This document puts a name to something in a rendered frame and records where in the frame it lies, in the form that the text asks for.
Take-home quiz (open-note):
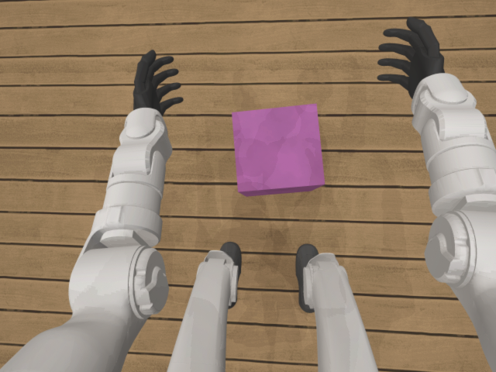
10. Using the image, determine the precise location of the robot left hand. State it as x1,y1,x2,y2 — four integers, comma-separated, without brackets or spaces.
133,50,184,116

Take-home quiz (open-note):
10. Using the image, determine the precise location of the right robot foot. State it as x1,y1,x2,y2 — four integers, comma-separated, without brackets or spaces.
295,244,319,313

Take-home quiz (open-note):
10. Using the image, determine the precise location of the left robot forearm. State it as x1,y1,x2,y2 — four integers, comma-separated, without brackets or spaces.
68,108,172,309

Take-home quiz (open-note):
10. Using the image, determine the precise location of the carton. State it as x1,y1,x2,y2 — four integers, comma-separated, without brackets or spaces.
232,104,325,197

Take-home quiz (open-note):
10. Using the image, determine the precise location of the robot right upper arm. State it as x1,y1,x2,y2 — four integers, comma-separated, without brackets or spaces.
425,210,496,372

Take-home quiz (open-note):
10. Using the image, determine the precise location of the robot right hand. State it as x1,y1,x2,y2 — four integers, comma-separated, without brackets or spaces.
377,17,445,98

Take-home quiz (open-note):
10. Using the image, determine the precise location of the right robot forearm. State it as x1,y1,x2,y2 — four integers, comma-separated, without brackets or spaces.
411,73,496,217

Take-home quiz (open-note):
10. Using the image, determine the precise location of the robot left thigh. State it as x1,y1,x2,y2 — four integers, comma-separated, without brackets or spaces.
167,258,239,372

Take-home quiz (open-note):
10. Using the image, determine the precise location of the robot left upper arm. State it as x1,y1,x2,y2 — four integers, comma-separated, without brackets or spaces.
0,245,169,372

